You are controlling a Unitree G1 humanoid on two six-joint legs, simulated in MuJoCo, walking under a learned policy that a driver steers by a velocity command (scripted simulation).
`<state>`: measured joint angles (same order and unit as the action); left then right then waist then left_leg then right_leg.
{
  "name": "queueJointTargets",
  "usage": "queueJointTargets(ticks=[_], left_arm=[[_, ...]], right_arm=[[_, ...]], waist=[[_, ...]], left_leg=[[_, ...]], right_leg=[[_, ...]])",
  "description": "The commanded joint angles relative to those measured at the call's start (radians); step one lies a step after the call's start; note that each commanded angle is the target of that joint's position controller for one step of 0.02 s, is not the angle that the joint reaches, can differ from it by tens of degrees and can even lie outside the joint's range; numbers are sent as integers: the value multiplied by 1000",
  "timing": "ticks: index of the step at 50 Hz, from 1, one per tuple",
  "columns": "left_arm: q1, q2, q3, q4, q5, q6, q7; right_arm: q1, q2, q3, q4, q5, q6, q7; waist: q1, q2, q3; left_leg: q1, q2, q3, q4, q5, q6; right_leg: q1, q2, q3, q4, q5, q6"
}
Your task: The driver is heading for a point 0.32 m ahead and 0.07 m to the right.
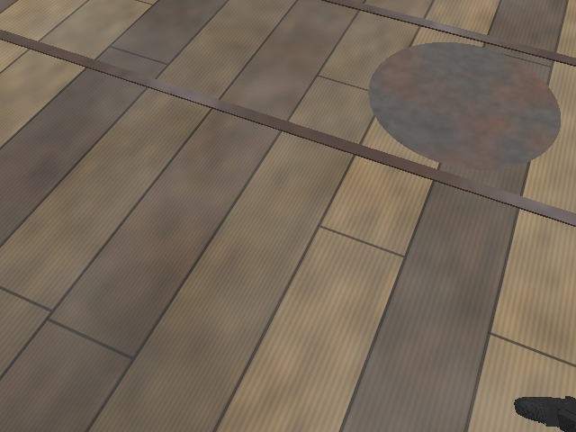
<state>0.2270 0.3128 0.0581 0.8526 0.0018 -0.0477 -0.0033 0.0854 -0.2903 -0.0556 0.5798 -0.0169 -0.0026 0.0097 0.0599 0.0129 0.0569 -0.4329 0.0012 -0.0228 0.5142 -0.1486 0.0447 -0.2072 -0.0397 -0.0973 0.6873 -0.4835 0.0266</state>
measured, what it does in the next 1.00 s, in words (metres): steps on the spot: right foot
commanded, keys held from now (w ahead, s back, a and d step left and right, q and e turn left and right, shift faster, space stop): no key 1.00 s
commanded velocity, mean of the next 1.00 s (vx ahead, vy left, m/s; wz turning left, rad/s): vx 0.02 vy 0.00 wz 0.05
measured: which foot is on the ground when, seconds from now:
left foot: down 0.00-1.00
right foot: up 0.00-0.24, down 0.26-1.00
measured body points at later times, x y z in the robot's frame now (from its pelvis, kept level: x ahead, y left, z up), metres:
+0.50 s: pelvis +0.06 -0.03 +0.01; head +0.07 -0.03 +0.46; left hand +0.15 +0.23 -0.12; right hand +0.18 -0.28 -0.11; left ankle +0.09 +0.10 -0.72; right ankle +0.05 -0.15 -0.72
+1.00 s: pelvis +0.08 -0.04 +0.02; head +0.09 -0.04 +0.47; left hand +0.13 +0.22 -0.13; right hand +0.16 -0.30 -0.13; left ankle +0.09 +0.10 -0.72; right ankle +0.05 -0.15 -0.72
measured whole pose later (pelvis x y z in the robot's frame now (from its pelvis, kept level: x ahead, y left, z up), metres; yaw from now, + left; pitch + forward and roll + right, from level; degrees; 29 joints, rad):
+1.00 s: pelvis +0.08 -0.04 +0.02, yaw +1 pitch -2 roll +0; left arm 0.20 0.24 0.01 1.04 0.01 -0.01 0.02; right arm 0.14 -0.24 -0.05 1.06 0.00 0.02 -0.05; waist 0.01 0.00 0.04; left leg -0.21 0.02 -0.03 0.46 -0.22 -0.03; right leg -0.13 0.00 -0.02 0.46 -0.30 -0.01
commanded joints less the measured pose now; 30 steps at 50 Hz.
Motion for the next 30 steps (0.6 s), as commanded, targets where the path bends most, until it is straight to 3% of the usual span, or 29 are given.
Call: queueJointTargets(ticks=[1, 2, 3, 4, 5, 7, 10, 12, 13, 14, 15, 16, 17, 18, 20, 23, 30], left_arm=[[111, 88, -8, -44, -10, 5, -19], [6, 116, 4, -57, -30, 25, -7], [-27, 113, 8, -58, -22, 44, 6], [-10, 112, 10, -41, -9, 60, 19], [17, 101, 8, -35, -1, 67, 25], [44, 66, 1, -14, 2, 66, 29], [28, 42, -7, -10, 3, 62, 27], [36, 31, -11, -3, 22, 60, 18], [23, 59, -10, -14, 37, 58, 16], [-1, 121, -1, -34, 32, 58, 21], [-51, 125, 0, -23, 18, 59, 23], [-73, 87, -5, -23, 26, 54, 19], [-82, 60, -15, -17, 32, 43, 19], [-84, 55, -19, -11, 30, 32, 19], [-50, 55, -20, 8, 15, 16, 20], [-17, 53, -22, 32, 10, 16, 25], [-22, 44, -25, 68, 5, 25, 22]], right_arm=[[183, -117, -24, -18, 2, 6, -5], [119, -107, -22, -16, 7, 1, 3], [51, -103, -18, -8, 7, -2, 3], [12, -111, -17, -8, 3, -4, 1], [-20, -135, -28, -1, -1, 0, -1], [-28, -103, -23, 15, -10, -1, -8], [-31, -75, -14, 45, -4, 0, -14], [-23, -45, -2, 72, 4, 3, -12], [15, -24, 5, 96, -1, 1, -10], [54, -30, 2, 110, -11, 1, -8], [82, 1, 7, 113, -12, 0, -10], [28, -25, 2, 119, -8, 2, -17], [7, -52, -10, 122, 0, 6, -25], [14, -50, -12, 134, 1, 10, -31], [42, -51, -15, 160, -5, 11, -34], [53, -37, -15, 197, 4, 0, -31], [79, -49, -20, 284, 12, 5, -42]], waist=[[-87, 171, -460], [-87, 99, -304], [-71, 88, -211], [-46, 99, -178], [-24, 114, -157], [-21, 115, -173], [-30, 115, -183], [-11, 95, -160], [-27, 51, -124], [-72, -51, -77], [-112, -159, -57], [-82, -167, -17], [-76, -150, -6], [-77, -143, -8], [-65, -98, -31], [-48, -42, -60], [-47, -6, -81]], left_leg=[[552, 419, -444, -79, 640, 347], [451, 321, -380, -131, 401, 275], [343, 278, -313, -161, 305, 223], [246, 242, -254, -176, 276, 195], [165, 212, -214, -192, 243, 183], [132, 181, -159, -192, 225, 176], [123, 183, -161, -187, 85, 167], [72, 139, -143, -177, -150, 102], [40, 99, -125, -157, -262, 44], [38, 39, -82, -100, -307, -2], [131, -3, -27, -97, -193, -34], [233, 0, -15, -63, -120, -46], [265, 9, -22, -48, -81, -39], [265, 19, -34, -52, -60, -29], [244, 27, -47, -68, -20, -21], [242, 29, -42, -66, 62, -25], [284, 36, -38, -57, 175, -34]], right_leg=[[-298, -24, 155, 419, -240, 36], [-329, -47, 141, 415, -184, 41], [-331, -56, 142, 358, -127, 45], [-262, -60, 141, 310, -90, 55], [-197, -42, 121, 254, -35, 65], [-109, -27, 102, 160, 40, 64], [-23, -21, 95, -9, 180, 43], [79, -6, 82, -183, 325, 12], [94, -56, 145, -241, 378, -16], [39, -128, 208, -281, 355, -53], [-105, -137, 215, -321, 101, -92], [-229, -105, 225, -375, -88, -81], [-250, -86, 208, -387, -78, -55], [-224, -68, 185, -370, -3, -34], [-140, -53, 162, -329, 113, -25], [-72, -42, 147, -293, 229, -33], [-21, -25, 128, -279, 376, -43]])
